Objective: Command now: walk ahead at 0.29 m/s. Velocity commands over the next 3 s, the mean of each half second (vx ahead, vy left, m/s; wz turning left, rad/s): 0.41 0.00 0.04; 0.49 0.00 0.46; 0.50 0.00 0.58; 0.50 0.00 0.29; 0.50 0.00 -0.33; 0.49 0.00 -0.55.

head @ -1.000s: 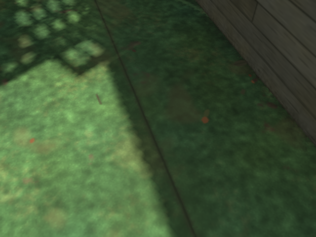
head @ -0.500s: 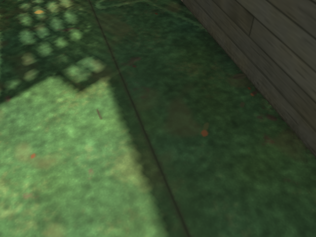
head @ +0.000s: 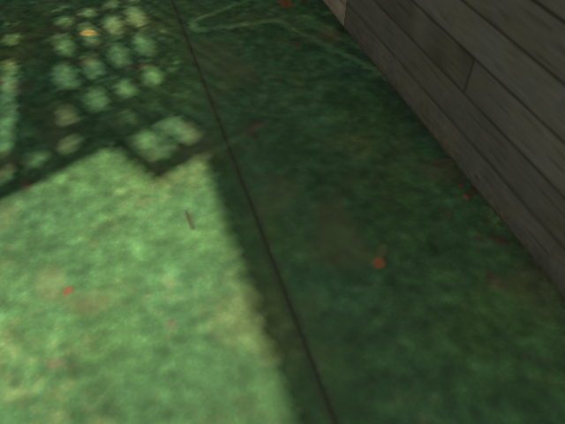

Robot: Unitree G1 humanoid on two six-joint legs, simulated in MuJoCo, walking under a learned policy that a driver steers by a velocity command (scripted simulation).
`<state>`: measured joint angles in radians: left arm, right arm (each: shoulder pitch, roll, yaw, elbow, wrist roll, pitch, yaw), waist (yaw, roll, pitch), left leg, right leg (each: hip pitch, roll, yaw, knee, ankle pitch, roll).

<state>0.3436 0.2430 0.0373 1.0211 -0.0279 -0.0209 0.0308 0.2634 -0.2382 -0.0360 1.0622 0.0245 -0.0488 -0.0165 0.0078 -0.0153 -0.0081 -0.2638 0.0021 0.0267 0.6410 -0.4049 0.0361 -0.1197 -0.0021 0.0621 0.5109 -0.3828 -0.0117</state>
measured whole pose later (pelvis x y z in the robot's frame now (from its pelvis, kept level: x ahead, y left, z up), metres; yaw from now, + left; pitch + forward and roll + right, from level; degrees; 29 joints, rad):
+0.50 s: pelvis +0.22 -0.02 -0.02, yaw +2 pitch +2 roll +0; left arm -0.08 0.23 0.03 0.81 -0.03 -0.11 -0.04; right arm 0.53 -0.22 -0.03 1.08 0.01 -0.05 -0.02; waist -0.09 0.00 0.04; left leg 0.17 0.01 -0.02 0.30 -0.47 0.00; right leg -0.50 0.00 -0.03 0.51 -0.05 -0.07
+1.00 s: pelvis +0.50 +0.02 -0.01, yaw +17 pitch +1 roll -3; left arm 0.31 0.27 0.07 0.98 -0.01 -0.06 0.02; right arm 0.07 -0.24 -0.05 0.76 0.02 -0.04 0.06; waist 0.06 0.02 0.04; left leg -0.60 0.08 0.06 0.64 -0.09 0.09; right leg 0.12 -0.01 -0.29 0.28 -0.40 0.03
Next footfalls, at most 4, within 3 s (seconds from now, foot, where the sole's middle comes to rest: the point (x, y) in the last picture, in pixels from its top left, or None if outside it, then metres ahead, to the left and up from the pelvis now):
0.50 right None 0.40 -0.13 -0.77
1.04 left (222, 382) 0.65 0.17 -0.77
1.52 right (247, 269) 1.00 0.13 -0.77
2.02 left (121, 259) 1.03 0.50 -0.77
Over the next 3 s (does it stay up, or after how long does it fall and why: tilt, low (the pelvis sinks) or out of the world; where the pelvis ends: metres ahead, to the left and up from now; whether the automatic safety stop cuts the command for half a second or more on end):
stays up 1.44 0.59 0.00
